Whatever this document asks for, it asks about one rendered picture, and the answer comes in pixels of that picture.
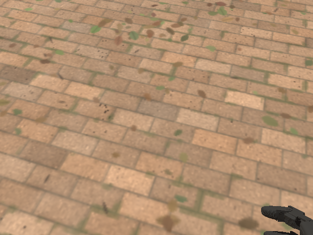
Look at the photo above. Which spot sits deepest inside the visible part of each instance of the robot right hand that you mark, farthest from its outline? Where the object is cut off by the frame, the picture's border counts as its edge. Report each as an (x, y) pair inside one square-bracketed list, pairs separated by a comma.
[(290, 216)]

